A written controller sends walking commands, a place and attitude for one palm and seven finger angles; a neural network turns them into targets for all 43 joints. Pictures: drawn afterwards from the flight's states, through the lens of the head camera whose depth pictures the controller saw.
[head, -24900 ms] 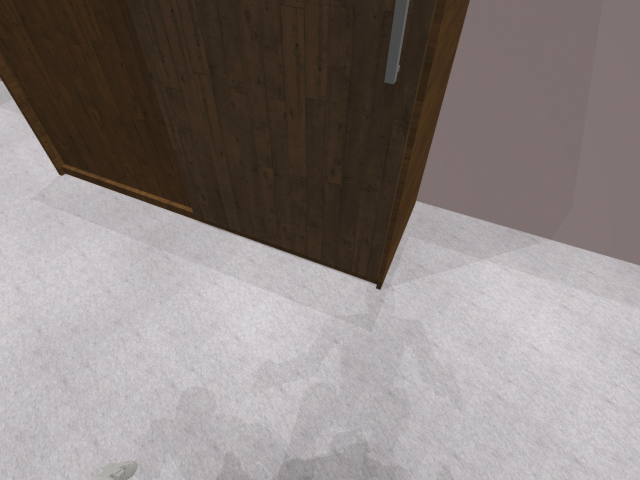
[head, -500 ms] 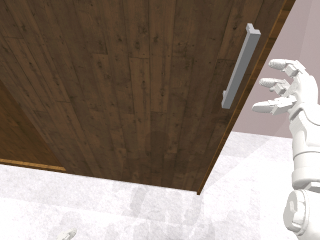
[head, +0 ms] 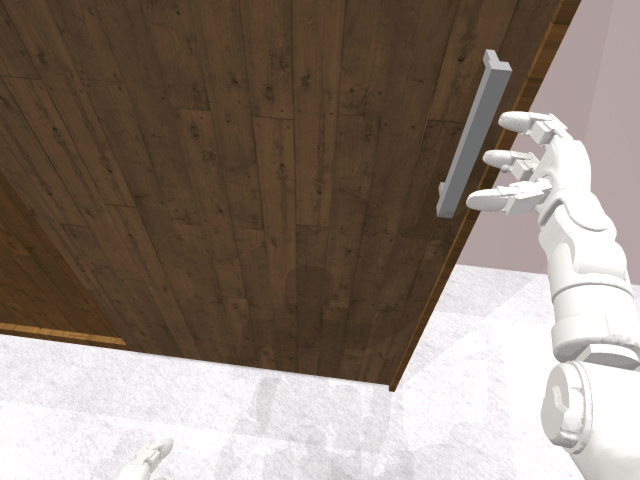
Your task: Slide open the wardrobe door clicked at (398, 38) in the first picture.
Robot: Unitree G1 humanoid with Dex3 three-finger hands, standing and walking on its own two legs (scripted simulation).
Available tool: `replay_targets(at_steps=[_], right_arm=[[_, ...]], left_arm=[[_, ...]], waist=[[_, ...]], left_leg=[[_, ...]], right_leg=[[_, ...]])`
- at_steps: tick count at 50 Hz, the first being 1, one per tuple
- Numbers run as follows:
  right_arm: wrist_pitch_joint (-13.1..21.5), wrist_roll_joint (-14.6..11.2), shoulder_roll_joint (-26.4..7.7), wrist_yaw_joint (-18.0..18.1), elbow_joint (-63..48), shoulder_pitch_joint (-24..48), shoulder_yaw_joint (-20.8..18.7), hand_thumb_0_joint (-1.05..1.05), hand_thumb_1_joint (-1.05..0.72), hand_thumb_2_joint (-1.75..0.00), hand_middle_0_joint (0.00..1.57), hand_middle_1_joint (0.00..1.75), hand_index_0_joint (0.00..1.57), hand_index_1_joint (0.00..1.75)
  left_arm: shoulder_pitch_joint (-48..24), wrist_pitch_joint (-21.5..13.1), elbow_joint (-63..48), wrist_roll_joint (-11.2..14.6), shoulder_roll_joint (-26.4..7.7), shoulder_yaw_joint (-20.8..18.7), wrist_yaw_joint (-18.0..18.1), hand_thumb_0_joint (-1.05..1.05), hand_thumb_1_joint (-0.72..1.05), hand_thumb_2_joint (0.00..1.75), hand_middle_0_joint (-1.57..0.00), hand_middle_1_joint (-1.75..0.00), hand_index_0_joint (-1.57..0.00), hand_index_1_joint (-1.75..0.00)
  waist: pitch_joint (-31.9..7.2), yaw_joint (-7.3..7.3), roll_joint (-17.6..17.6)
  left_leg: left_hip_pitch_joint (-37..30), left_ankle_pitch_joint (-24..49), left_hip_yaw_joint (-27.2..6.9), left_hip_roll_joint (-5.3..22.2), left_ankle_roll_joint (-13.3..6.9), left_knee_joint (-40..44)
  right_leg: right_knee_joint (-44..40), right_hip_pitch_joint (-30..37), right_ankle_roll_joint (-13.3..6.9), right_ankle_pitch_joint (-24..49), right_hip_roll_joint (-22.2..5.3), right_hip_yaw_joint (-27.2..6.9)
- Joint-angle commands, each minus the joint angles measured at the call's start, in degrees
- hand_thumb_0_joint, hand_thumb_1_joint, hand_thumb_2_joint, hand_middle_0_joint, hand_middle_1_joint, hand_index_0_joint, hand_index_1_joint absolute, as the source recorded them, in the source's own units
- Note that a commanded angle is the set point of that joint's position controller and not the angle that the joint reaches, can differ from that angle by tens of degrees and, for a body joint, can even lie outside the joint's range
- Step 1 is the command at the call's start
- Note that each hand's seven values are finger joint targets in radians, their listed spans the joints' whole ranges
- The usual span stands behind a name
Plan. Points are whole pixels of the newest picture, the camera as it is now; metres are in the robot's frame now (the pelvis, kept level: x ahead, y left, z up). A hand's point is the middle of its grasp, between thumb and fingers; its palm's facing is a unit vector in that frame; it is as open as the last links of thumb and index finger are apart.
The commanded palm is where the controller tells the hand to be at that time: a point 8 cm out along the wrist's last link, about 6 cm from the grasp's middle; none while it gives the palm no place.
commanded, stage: feel for the door with the fingertips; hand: right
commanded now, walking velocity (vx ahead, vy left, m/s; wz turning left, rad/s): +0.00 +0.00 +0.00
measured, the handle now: (465, 141) +0.52 -0.14 +0.19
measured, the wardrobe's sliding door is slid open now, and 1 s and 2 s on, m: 0.00 0.00 0.00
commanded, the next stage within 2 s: slide the fingers in behind the handle in 0.44 s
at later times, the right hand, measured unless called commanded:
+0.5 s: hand (503, 160) +0.47 -0.18 +0.19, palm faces +0.08 +1.00 +0.01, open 13.8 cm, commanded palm +0.45 -0.23 +0.19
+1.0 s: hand (503, 168) +0.45 -0.17 +0.19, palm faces +0.05 +1.00 +0.01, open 14.0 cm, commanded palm +0.43 -0.22 +0.19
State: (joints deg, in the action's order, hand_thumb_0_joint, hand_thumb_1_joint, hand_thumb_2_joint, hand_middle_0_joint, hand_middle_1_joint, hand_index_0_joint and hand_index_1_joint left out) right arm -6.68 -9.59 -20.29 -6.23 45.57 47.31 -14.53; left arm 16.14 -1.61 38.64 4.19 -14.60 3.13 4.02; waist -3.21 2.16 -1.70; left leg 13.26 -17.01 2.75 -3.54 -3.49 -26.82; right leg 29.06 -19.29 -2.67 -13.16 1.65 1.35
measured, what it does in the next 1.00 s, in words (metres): stands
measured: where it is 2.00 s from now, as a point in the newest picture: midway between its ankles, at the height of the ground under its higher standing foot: outside the picture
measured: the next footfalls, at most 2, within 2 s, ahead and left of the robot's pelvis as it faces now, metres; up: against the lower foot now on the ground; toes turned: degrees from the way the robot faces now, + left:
none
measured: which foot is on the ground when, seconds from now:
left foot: down 0.00-1.00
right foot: down 0.00-1.00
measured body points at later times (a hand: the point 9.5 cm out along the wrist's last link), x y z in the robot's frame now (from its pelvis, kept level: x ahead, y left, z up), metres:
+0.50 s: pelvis +0.00 +0.00 +0.00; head +0.02 +0.01 +0.45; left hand +0.05 +0.27 -0.12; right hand +0.46 -0.23 +0.19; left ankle -0.04 +0.08 -0.74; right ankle +0.02 -0.09 -0.74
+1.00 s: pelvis +0.00 +0.00 +0.00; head +0.01 +0.01 +0.45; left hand +0.08 +0.26 -0.12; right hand +0.45 -0.23 +0.19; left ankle -0.04 +0.08 -0.74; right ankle +0.02 -0.09 -0.74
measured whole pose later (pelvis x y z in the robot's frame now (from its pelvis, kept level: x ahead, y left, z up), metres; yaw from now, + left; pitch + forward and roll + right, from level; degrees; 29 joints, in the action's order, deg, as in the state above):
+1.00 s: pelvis +0.00 +0.00 +0.00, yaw +1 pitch +4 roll +1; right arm -2.1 -9.3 -21.0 -7.2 48.9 47.9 -15.2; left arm 19.9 -3.0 38.8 4.2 -15.8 1.7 3.1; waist -3.7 2.8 -1.9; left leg 15.0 -17.1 2.3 -3.9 -3.5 -27.7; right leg 30.3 -21.1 -2.7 -13.6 1.3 1.7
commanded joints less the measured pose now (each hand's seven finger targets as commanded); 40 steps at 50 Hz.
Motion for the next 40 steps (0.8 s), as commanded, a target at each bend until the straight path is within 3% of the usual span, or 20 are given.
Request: replay_targets(at_steps=[1, 4, 5, 6, 9, 10, 11, 15, 17, 19, 20, 22, 25, 28, 30, 33, 35, 36, 39, 40], right_arm=[[5.0, -0.35, -14.17, 0.49, -11.55, 29.36, -3.52, 0.0, 0.5, -0.3, 0.3, 1.2, 0.3, 1.2], [6.44, -0.52, -14.02, -0.14, -10.14, 28.55, -3.63, 0.0, 0.5, -0.3, 0.3, 1.2, 0.3, 1.2], [7.08, -0.76, -14.34, -0.38, -10.33, 28.57, -3.61, 0.0, 0.5, -0.3, 0.3, 1.2, 0.3, 1.2], [7.13, -0.69, -15.84, -0.62, -9.42, 27.45, -5.13, 0.0, 0.5, -0.3, 0.3, 1.2, 0.3, 1.2], [7.27, -0.34, -13.72, -1.25, -10.45, 30.94, -2.39, 0.0, 0.5, -0.3, 0.3, 1.2, 0.3, 1.2], [7.39, -0.4, -12.45, -1.19, -10.09, 31.33, -1.18, 0.0, 0.5, -0.3, 0.3, 1.2, 0.3, 1.2], [7.13, -0.56, -12.59, -1.16, -9.21, 31.62, -1.63, 0.0, 0.5, -0.3, 0.3, 1.2, 0.3, 1.2], [7.98, -0.39, -16.91, -0.52, -6.71, 35.45, -4.17, 0.0, 0.5, -0.3, 0.3, 1.2, 0.3, 1.2], [8.99, 0.16, -16.42, -0.19, -6.52, 38.28, -3.74, 0.0, 0.5, -0.3, 0.3, 1.2, 0.3, 1.2], [9.99, 0.67, -16.72, 0.04, -4.43, 37.44, -4.2, 0.0, 0.5, -0.3, 0.3, 1.2, 0.3, 1.2], [10.82, 0.77, -17.08, 0.11, -4.0, 37.96, -3.73, 0.0, 0.5, -0.3, 0.3, 1.2, 0.3, 1.2], [11.2, 1.16, -17.02, -0.08, -2.17, 38.04, -4.03, 0.0, 0.5, -0.3, 0.3, 1.2, 0.3, 1.2], [12.18, 0.79, -18.2, -0.7, -2.59, 37.15, -5.01, 0.0, 0.5, -0.3, 0.3, 1.2, 0.3, 1.2], [11.96, 0.53, -18.58, -1.43, -0.79, 37.64, -5.26, 0.0, 0.5, -0.3, 0.3, 1.2, 0.3, 1.2], [12.54, 0.44, -17.12, -1.63, -2.34, 38.11, -3.9, 0.0, 0.5, -0.3, 0.3, 1.2, 0.3, 1.2], [12.48, 0.64, -19.04, -1.61, -2.73, 35.61, -5.96, 0.0, 0.5, -0.3, 0.3, 1.2, 0.3, 1.2], [12.49, 0.13, -18.2, -1.71, -4.16, 32.83, -5.48, 0.0, 0.5, -0.3, 0.3, 1.2, 0.3, 1.2], [12.05, -0.01, -16.21, -1.96, -4.13, 32.37, -4.16, 0.0, 0.5, -0.3, 0.3, 1.2, 0.3, 1.2], [10.5, -0.35, -16.41, -2.22, -4.87, 31.3, -4.6, 0.0, 0.5, -0.3, 0.3, 1.2, 0.3, 1.2], [10.19, -0.47, -16.92, -2.15, -5.15, 29.82, -4.81, 0.0, 0.5, -0.3, 0.3, 1.2, 0.3, 1.2]], left_arm=[[0.33, -2.25, -6.51, -0.12, -8.33, -3.55, 0.46, 0.0, 0.9, 0.9, -0.2, -0.3, -0.2, -0.3], [1.33, -2.34, -6.41, -0.16, -8.33, -3.67, 0.27, 0.0, 0.9, 0.9, -0.2, -0.3, -0.2, -0.3], [2.0, -2.37, -6.34, -0.23, -8.67, -3.97, 0.27, 0.0, 0.9, 0.9, -0.2, -0.3, -0.2, -0.3], [1.91, -2.37, -6.25, -0.17, -8.81, -3.98, 0.26, 0.0, 0.9, 0.9, -0.2, -0.3, -0.2, -0.3], [2.18, -2.39, -6.15, 0.11, -8.79, -4.08, 0.22, 0.0, 0.9, 0.9, -0.2, -0.3, -0.2, -0.3], [2.67, -2.42, -5.99, 0.04, -8.82, -4.3, 0.2, 0.0, 0.9, 0.9, -0.2, -0.3, -0.2, -0.3], [2.55, -2.62, -5.7, 0.09, -8.89, -4.22, 0.15, 0.0, 0.9, 0.9, -0.2, -0.3, -0.2, -0.3], [4.08, -2.71, -4.66, -0.19, -9.56, -4.35, 0.5, 0.0, 0.9, 0.9, -0.2, -0.3, -0.2, -0.3], [4.04, -3.13, -4.32, -0.27, -9.21, -4.12, 0.37, 0.0, 0.9, 0.9, -0.2, -0.3, -0.2, -0.3], [4.85, -3.45, -3.86, -0.46, -9.26, -4.17, 0.2, 0.0, 0.9, 0.9, -0.2, -0.3, -0.2, -0.3], [5.74, -3.35, -3.54, -0.57, -9.55, -4.31, 0.14, 0.0, 0.9, 0.9, -0.2, -0.3, -0.2, -0.3], [5.75, -3.65, -3.6, -0.64, -9.6, -4.23, -0.08, 0.0, 0.9, 0.9, -0.2, -0.3, -0.2, -0.3], [6.57, -3.62, -3.96, -0.7, -9.8, -4.63, -0.13, 0.0, 0.9, 0.9, -0.2, -0.3, -0.2, -0.3], [6.18, -3.69, -3.93, -0.42, -9.78, -4.36, -0.07, 0.0, 0.9, 0.9, -0.2, -0.3, -0.2, -0.3], [6.33, -3.84, -4.21, -0.47, -9.61, -4.46, -0.21, 0.0, 0.9, 0.9, -0.2, -0.3, -0.2, -0.3], [6.16, -3.93, -4.41, -0.35, -9.72, -4.43, -0.37, 0.0, 0.9, 0.9, -0.2, -0.3, -0.2, -0.3], [6.12, -3.8, -5.1, -0.38, -9.77, -4.65, -0.45, 0.0, 0.9, 0.9, -0.2, -0.3, -0.2, -0.3], [5.45, -3.81, -5.22, -0.19, -9.5, -4.31, -0.52, 0.0, 0.9, 0.9, -0.2, -0.3, -0.2, -0.3], [5.05, -3.77, -5.55, -0.03, -9.61, -4.48, -0.51, 0.0, 0.9, 0.9, -0.2, -0.3, -0.2, -0.3], [5.37, -3.42, -5.71, -0.05, -9.76, -4.64, -0.45, 0.0, 0.9, 0.9, -0.2, -0.3, -0.2, -0.3]], waist=[[-18.04, 0.43, 0.17], [-18.5, 0.31, 0.33], [-18.45, 1.03, 2.87], [-18.16, 0.25, 3.11], [-17.57, 1.16, -0.87], [-17.1, 2.0, 0.02], [-16.13, 1.63, -0.32], [-16.01, 2.44, 1.99], [-17.36, 2.6, -1.02], [-17.72, 2.41, -1.59], [-18.41, 3.04, 0.13], [-18.85, 2.76, -1.31], [-20.26, 2.7, 1.44], [-18.24, 2.84, 1.55], [-18.35, 2.94, -0.38], [-19.24, 1.76, -1.65], [-20.27, 1.53, 0.53], [-19.04, 1.55, -0.45], [-17.32, 1.46, 0.39], [-17.52, 1.4, 2.47]], left_leg=[[0.47, 21.51, -3.45, 2.51, 2.0, 2.95], [0.03, 22.46, -3.58, 2.3, 1.96, 2.78], [-0.49, 23.12, -3.38, 2.36, 2.22, 2.79], [-0.75, 23.58, -3.6, 2.27, 2.2, 2.66], [1.45, 21.68, -3.37, 2.22, 2.0, 2.82], [2.33, 21.33, -3.15, 2.17, 2.12, 2.93], [3.17, 20.64, -3.28, 2.04, 2.12, 3.23], [2.82, 17.91, -3.49, 2.28, 2.34, 3.57], [3.45, 18.29, -3.85, 2.24, 2.28, 3.28], [4.22, 17.85, -3.67, 2.04, 2.1, 2.97], [3.65, 17.9, -3.35, 2.15, 2.2, 2.74], [4.0, 18.42, -3.71, 2.04, 2.17, 2.38], [2.24, 20.43, -3.67, 2.11, 2.39, 2.08], [2.46, 20.35, -4.01, 2.07, 2.56, 2.34], [2.98, 19.8, -3.7, 2.14, 2.34, 2.22], [3.11, 20.23, -3.68, 1.87, 2.03, 1.87], [1.52, 21.18, -3.53, 1.94, 2.18, 1.77], [2.21, 21.99, -3.62, 1.82, 2.15, 1.7], [2.71, 21.16, -3.59, 1.78, 2.32, 2.14], [1.54, 21.38, -3.34, 1.95, 2.39, 2.09]], right_leg=[[-0.76, 14.42, -0.85, 15.72, -1.76, -3.58], [-0.61, 14.36, -0.78, 16.33, -1.71, -3.45], [-0.34, 13.98, -1.05, 16.65, -1.88, -3.3], [-0.54, 13.23, -1.1, 16.32, -1.83, -3.24], [-0.7, 14.54, -0.84, 15.78, -1.9, -3.33], [-0.22, 15.07, -1.04, 16.3, -2.09, -3.39], [-0.31, 14.75, -1.04, 15.47, -2.02, -3.51], [-0.52, 12.56, -1.28, 12.24, -1.96, -3.64], [-0.4, 13.62, -1.13, 12.56, -1.71, -3.73], [-0.11, 13.88, -0.92, 12.87, -1.83, -3.85], [0.16, 13.62, -0.93, 13.3, -2.02, -4.03], [0.21, 13.31, -0.89, 13.08, -1.79, -3.9], [0.76, 12.92, -1.17, 14.36, -1.83, -3.56], [0.39, 11.19, -1.24, 12.27, -1.73, -3.13], [0.76, 12.18, -1.18, 12.97, -1.74, -3.14], [0.69, 12.91, -0.96, 14.1, -1.82, -3.52], [0.93, 12.75, -1.15, 14.95, -1.95, -3.12], [0.76, 12.76, -1.12, 15.21, -1.86, -3.13], [0.49, 12.13, -1.22, 14.05, -1.93, -2.97], [0.62, 11.52, -1.37, 14.37, -1.99, -2.91]])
